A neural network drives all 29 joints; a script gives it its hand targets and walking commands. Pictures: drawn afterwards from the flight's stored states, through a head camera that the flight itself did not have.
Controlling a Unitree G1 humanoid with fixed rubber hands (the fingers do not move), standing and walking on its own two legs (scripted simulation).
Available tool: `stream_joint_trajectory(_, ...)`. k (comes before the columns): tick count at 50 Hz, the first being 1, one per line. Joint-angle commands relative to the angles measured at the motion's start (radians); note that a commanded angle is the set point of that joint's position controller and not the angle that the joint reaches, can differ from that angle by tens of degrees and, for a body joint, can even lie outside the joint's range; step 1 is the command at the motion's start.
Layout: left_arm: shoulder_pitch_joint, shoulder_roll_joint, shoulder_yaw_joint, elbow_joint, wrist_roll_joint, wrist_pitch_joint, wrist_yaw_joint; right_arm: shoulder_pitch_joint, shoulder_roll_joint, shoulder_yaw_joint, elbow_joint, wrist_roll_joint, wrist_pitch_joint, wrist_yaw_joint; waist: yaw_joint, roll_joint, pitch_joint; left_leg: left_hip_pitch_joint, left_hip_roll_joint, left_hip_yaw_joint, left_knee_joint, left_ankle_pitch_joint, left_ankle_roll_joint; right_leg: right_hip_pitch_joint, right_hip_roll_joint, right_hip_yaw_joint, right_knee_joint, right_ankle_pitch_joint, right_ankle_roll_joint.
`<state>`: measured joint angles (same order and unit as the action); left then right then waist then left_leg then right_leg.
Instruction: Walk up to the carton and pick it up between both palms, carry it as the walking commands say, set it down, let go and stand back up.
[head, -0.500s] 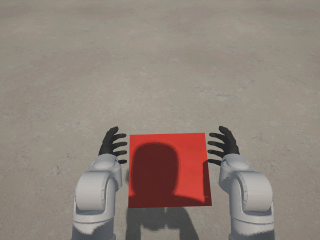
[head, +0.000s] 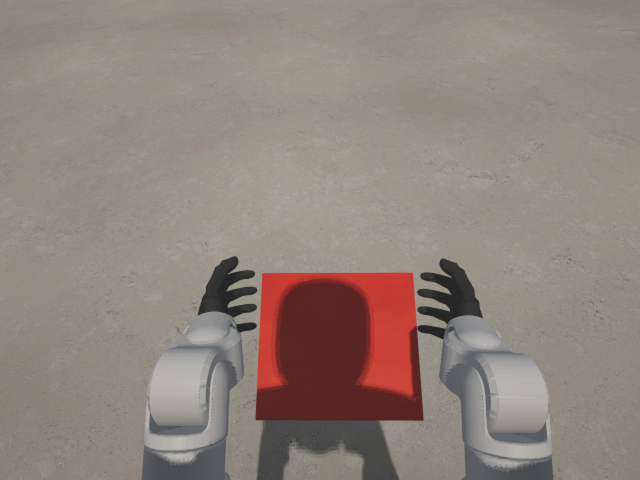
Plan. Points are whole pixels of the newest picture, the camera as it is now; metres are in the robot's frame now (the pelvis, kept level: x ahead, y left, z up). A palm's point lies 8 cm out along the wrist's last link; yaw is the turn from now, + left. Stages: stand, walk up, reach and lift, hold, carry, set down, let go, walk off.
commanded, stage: carry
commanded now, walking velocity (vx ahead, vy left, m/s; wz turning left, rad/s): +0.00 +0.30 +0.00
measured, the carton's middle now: (336, 345) +0.31 -0.01 -0.01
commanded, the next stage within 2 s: none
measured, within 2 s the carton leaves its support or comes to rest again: neither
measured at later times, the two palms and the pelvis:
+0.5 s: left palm (37, 355) +0.26 +0.31 +0.09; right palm (284, 363) +0.25 +0.05 +0.08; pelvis -0.02 +0.19 +0.00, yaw -1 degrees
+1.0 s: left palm out of the picture +0.25 +0.53 +0.09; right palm (92, 372) +0.25 +0.26 +0.07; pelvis -0.03 +0.40 -0.01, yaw -1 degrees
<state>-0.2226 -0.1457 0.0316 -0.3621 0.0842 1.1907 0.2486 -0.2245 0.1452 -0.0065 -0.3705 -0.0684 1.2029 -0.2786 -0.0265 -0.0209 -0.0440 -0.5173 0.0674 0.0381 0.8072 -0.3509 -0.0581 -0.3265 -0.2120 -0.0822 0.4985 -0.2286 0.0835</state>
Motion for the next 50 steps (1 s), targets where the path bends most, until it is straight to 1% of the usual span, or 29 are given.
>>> stream_joint_trajectory(1,-0.244,-0.948,-0.453,-0.082,-0.289,-0.009,-0.207,-0.302,1.022,0.521,-0.052,0.325,-0.012,0.225,0.04,-0.274,-0.269,0.095,-0.062,0.112,-0.23,0.013,-0.006,0.197,-0.126,0.044,-0.047,0.468,-0.144)
stream_joint_trajectory(3,-0.247,-0.944,-0.458,-0.065,-0.273,-0.003,-0.201,-0.28,1.018,0.503,-0.022,0.324,-0.002,0.228,0.03,-0.174,-0.342,0.287,-0.078,0.151,-0.406,0.1,0.008,0.129,-0.072,0.009,0.069,0.303,-0.084)
stream_joint_trajectory(4,-0.248,-0.944,-0.461,-0.052,-0.262,-0.001,-0.199,-0.288,1.012,0.495,-0.012,0.321,-0.001,0.23,0.029,-0.048,-0.353,0.382,0.01,0.071,-0.445,0.212,0.026,0.02,-0.016,-0.035,0.186,0.121,-0.045)
stream_joint_trajectory(5,-0.245,-0.962,-0.474,-0.054,-0.265,0.004,-0.201,-0.297,0.993,0.479,-0.013,0.314,-0.001,0.231,0.023,0.253,-0.329,0.431,0.23,-0.185,-0.478,0.469,0.089,-0.215,0.101,-0.12,0.355,-0.286,0.005)
stream_joint_trajectory(6,-0.326,-0.984,-0.522,-0.088,-0.302,0.003,-0.205,-0.292,1.007,0.451,0.001,0.315,-0.01,0.236,0.017,0.426,-0.337,0.442,0.268,-0.256,-0.428,0.66,0.2,-0.293,0.151,-0.065,0.516,-0.514,-0.013)
stream_joint_trajectory(8,-0.393,-1.057,-0.571,-0.113,-0.349,-0.006,-0.217,-0.292,1.042,0.44,-0.025,0.298,-0.031,0.246,0.015,0.3,-0.348,0.38,0.198,-0.11,-0.378,0.61,0.222,-0.285,0.146,0.011,0.702,-0.398,-0.036)
stream_joint_trajectory(10,-0.409,-1.088,-0.601,-0.133,-0.385,-0.012,-0.224,-0.295,1.049,0.431,-0.048,0.287,-0.052,0.247,0.023,0.241,-0.348,0.344,0.151,-0.034,-0.384,0.453,0.219,-0.251,0.136,-0.003,0.636,-0.261,-0.049)
stream_joint_trajectory(14,-0.364,-1.06,-0.578,-0.126,-0.372,-0.026,-0.217,-0.283,1.035,0.446,-0.06,0.279,-0.062,0.236,0.023,0.21,-0.371,0.335,0.164,-0.091,-0.416,0.372,0.237,-0.096,0.159,-0.021,0.333,-0.269,-0.087)
stream_joint_trajectory(16,-0.322,-1.04,-0.54,-0.094,-0.354,-0.021,-0.217,-0.257,1.031,0.459,-0.04,0.273,-0.053,0.23,0.039,0.154,-0.38,0.3,0.138,-0.072,-0.378,0.326,0.211,0.052,0.138,-0.042,0.041,-0.151,-0.106)
stream_joint_trajectory(17,-0.308,-1.033,-0.516,-0.076,-0.346,-0.017,-0.22,-0.249,1.022,0.459,-0.029,0.269,-0.046,0.226,0.052,0.088,-0.372,0.191,0.113,-0.045,-0.325,0.281,0.169,0.203,0.073,-0.004,-0.131,-0.033,-0.115)
stream_joint_trajectory(18,-0.286,-1.02,-0.487,-0.05,-0.341,-0.013,-0.223,-0.263,1.014,0.455,-0.022,0.266,-0.039,0.22,0.059,-0.089,-0.338,-0.028,0.046,-0.025,-0.201,0.144,0.109,0.352,-0.122,0.254,-0.19,-0.046,-0.149)
stream_joint_trajectory(19,-0.266,-1.022,-0.464,-0.018,-0.324,-0.02,-0.224,-0.32,1.0,0.497,-0.08,0.272,-0.032,0.226,0.051,-0.388,-0.276,-0.29,-0.06,0.043,0.062,-0.169,0.043,0.372,-0.438,0.611,-0.241,0.291,-0.309)
stream_joint_trajectory(20,-0.278,-1.038,-0.471,-0.036,-0.33,-0.02,-0.223,-0.369,1.017,0.501,-0.096,0.292,-0.036,0.227,0.049,-0.212,-0.257,-0.288,-0.02,-0.08,0.272,-0.176,0.036,0.326,-0.423,0.537,-0.205,0.442,-0.356)
stream_joint_trajectory(22,-0.291,-1.05,-0.457,-0.034,-0.323,-0.026,-0.225,-0.385,1.036,0.514,-0.081,0.313,-0.037,0.23,0.042,-0.066,-0.246,-0.225,0.026,-0.118,0.336,-0.039,0.028,0.267,-0.287,0.307,-0.164,0.329,-0.265)
stream_joint_trajectory(24,-0.314,-1.05,-0.46,-0.073,-0.327,-0.037,-0.226,-0.367,1.064,0.529,-0.082,0.319,-0.045,0.231,0.031,-0.141,-0.232,-0.19,0.006,-0.041,0.237,0.029,0.009,0.276,-0.172,0.156,-0.131,0.381,-0.195)
stream_joint_trajectory(30,-0.262,-0.973,-0.449,-0.076,-0.295,-0.019,-0.208,-0.331,1.038,0.525,-0.057,0.327,-0.022,0.222,0.042,-0.257,-0.26,0.054,-0.055,0.094,-0.14,-0.006,-0.007,0.198,-0.127,0.034,-0.064,0.482,-0.148)
stream_joint_trajectory(32,-0.253,-0.962,-0.452,-0.059,-0.281,-0.011,-0.201,-0.303,1.03,0.51,-0.028,0.325,-0.009,0.226,0.033,-0.243,-0.3,0.17,-0.075,0.144,-0.321,0.051,0.001,0.187,-0.12,0.017,0.008,0.436,-0.108)
stream_joint_trajectory(33,-0.254,-0.957,-0.453,-0.048,-0.269,-0.009,-0.2,-0.299,1.029,0.503,-0.014,0.325,-0.006,0.227,0.03,-0.17,-0.345,0.287,-0.071,0.148,-0.397,0.107,0.009,0.13,-0.085,-0.003,0.076,0.319,-0.072)
stream_joint_trajectory(34,-0.253,-0.955,-0.454,-0.034,-0.258,-0.007,-0.198,-0.305,1.022,0.495,-0.004,0.322,-0.004,0.229,0.03,-0.043,-0.364,0.388,0.02,0.066,-0.433,0.244,0.028,0.023,-0.031,-0.044,0.192,0.129,-0.031)
stream_joint_trajectory(35,-0.247,-0.974,-0.468,-0.039,-0.26,-0.003,-0.2,-0.313,1.006,0.481,-0.005,0.316,-0.004,0.23,0.025,0.252,-0.346,0.443,0.24,-0.191,-0.46,0.527,0.095,-0.206,0.084,-0.121,0.36,-0.303,0.015)
stream_joint_trajectory(36,-0.333,-0.992,-0.516,-0.074,-0.298,-0.003,-0.203,-0.312,1.021,0.454,0.011,0.315,-0.013,0.235,0.017,0.424,-0.352,0.467,0.277,-0.271,-0.412,0.74,0.207,-0.292,0.146,-0.07,0.519,-0.541,-0.002)
stream_joint_trajectory(38,-0.404,-1.069,-0.565,-0.097,-0.348,-0.012,-0.216,-0.304,1.055,0.438,-0.008,0.296,-0.034,0.244,0.015,0.295,-0.358,0.405,0.204,-0.118,-0.364,0.674,0.228,-0.287,0.139,0.008,0.689,-0.419,-0.027)
stream_joint_trajectory(40,-0.42,-1.1,-0.598,-0.115,-0.384,-0.017,-0.224,-0.302,1.059,0.425,-0.027,0.282,-0.055,0.245,0.024,0.238,-0.359,0.363,0.156,-0.037,-0.376,0.494,0.223,-0.248,0.128,-0.003,0.622,-0.273,-0.046)
stream_joint_trajectory(44,-0.382,-1.075,-0.574,-0.104,-0.374,-0.03,-0.218,-0.296,1.046,0.439,-0.035,0.275,-0.066,0.235,0.024,0.204,-0.377,0.345,0.163,-0.089,-0.424,0.376,0.238,-0.094,0.154,-0.024,0.334,-0.267,-0.087)
stream_joint_trajectory(46,-0.344,-1.056,-0.537,-0.072,-0.355,-0.026,-0.218,-0.277,1.046,0.451,-0.019,0.268,-0.057,0.229,0.038,0.152,-0.383,0.309,0.14,-0.073,-0.397,0.324,0.214,0.047,0.135,-0.045,0.07,-0.163,-0.105)
stream_joint_trajectory(47,-0.329,-1.051,-0.515,-0.056,-0.346,-0.022,-0.22,-0.267,1.041,0.453,-0.011,0.264,-0.051,0.227,0.05,0.098,-0.378,0.213,0.116,-0.043,-0.354,0.282,0.172,0.194,0.084,-0.028,-0.108,-0.043,-0.114)
stream_joint_trajectory(48,-0.309,-1.04,-0.487,-0.03,-0.342,-0.018,-0.223,-0.279,1.033,0.449,-0.006,0.262,-0.044,0.221,0.059,-0.058,-0.348,0.01,0.06,-0.023,-0.242,0.186,0.119,0.351,-0.083,0.187,-0.171,-0.031,-0.144)
stream_joint_trajectory(49,-0.297,-1.037,-0.465,-0.001,-0.325,-0.025,-0.223,-0.324,1.017,0.48,-0.049,0.264,-0.036,0.226,0.051,-0.359,-0.301,-0.25,-0.05,0.053,0.002,-0.131,0.05,0.399,-0.41,0.561,-0.223,0.285,-0.29)
stream_joint_trajectory(50,-0.299,-1.049,-0.467,-0.009,-0.326,-0.023,-0.223,-0.379,1.028,0.489,-0.07,0.283,-0.038,0.229,0.051,-0.243,-0.268,-0.294,-0.026,-0.055,0.238,-0.181,0.038,0.355,-0.435,0.53,-0.21,0.446,-0.361)
